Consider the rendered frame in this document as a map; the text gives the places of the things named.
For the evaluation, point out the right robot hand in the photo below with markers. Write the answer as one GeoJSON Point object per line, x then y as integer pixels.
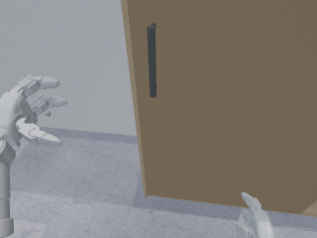
{"type": "Point", "coordinates": [259, 223]}

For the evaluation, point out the left robot hand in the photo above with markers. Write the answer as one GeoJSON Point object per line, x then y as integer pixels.
{"type": "Point", "coordinates": [14, 107]}

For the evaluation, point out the handle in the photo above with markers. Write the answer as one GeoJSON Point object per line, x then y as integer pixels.
{"type": "Point", "coordinates": [151, 35]}

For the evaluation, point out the robot left forearm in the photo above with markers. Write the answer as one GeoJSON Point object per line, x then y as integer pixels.
{"type": "Point", "coordinates": [9, 144]}

